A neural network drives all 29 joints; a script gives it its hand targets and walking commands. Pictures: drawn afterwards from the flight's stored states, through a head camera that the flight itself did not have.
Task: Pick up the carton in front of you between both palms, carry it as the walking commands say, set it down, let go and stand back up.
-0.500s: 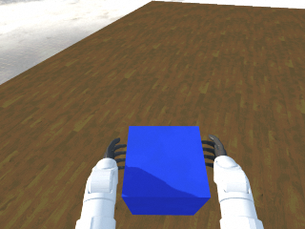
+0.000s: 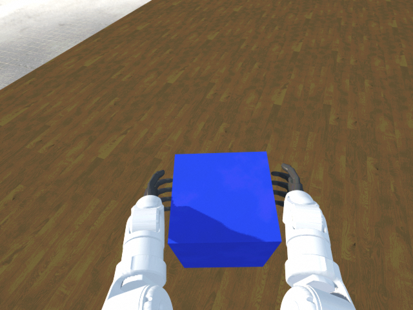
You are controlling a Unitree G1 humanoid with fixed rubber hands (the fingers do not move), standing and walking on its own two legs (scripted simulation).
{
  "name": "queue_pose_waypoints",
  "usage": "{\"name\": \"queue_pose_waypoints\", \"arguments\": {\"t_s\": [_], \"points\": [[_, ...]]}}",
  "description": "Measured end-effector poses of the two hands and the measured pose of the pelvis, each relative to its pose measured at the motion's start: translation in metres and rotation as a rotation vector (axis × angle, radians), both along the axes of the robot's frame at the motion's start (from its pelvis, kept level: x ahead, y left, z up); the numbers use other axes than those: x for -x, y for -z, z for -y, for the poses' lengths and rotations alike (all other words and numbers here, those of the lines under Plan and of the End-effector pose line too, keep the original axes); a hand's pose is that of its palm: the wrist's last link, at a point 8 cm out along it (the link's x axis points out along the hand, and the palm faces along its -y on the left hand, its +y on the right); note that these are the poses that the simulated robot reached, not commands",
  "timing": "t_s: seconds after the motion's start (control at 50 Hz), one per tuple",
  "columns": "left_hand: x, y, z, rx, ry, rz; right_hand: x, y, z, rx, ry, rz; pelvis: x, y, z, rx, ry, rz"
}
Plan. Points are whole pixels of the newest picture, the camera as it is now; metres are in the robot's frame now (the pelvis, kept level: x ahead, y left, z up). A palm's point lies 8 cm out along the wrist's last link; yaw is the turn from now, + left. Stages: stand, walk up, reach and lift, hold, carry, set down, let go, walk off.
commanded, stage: set down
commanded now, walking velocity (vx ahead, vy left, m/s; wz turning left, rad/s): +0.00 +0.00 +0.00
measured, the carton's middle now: (221, 214) +0.35 -0.01 -0.08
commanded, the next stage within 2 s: none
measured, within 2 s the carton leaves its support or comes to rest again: neither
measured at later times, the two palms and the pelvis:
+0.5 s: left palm (175, 225) +0.38 +0.12 -0.18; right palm (280, 228) +0.35 -0.17 -0.17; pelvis -0.03 +0.01 -0.11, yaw +0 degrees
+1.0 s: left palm (186, 234) +0.42 +0.10 -0.34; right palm (274, 244) +0.37 -0.19 -0.32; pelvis -0.06 +0.01 -0.24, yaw +0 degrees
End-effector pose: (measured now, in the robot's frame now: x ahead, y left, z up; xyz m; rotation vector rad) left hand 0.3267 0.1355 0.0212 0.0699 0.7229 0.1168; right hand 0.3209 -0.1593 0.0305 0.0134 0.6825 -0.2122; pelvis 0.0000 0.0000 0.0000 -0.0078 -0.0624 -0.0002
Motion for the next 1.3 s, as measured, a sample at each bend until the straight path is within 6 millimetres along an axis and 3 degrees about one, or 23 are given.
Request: {"name": "queue_pose_waypoints", "arguments": {"t_s": [0.16,0.3,0.6,1.02,1.3], "points": [[-0.015,0.081,0.008,-0.018,0.046,-0.021,-0.004,0.081,0.006,0.029,0.032,-0.021,0.007,0.017,-0.006,-0.007,0.015,-0.251],[-0.023,0.154,0.013,0.011,0.022,0.015,-0.008,0.152,0.009,0.014,0.084,0.021,0.017,0.053,-0.011,-0.015,0.016,-0.501],[-0.060,0.228,0.022,0.035,0.036,0.027,-0.035,0.224,0.018,-0.014,0.120,0.043,0.036,0.134,-0.011,-0.012,0.011,-0.722],[-0.096,0.365,0.036,0.003,0.106,0.006,-0.051,0.362,0.029,0.002,0.172,0.021,0.059,0.245,-0.008,-0.010,0.005,-0.867],[-0.120,0.450,0.048,-0.016,0.168,-0.019,-0.058,0.446,0.038,0.007,0.193,-0.008,0.073,0.306,-0.013,0.009,0.001,-0.887]]}}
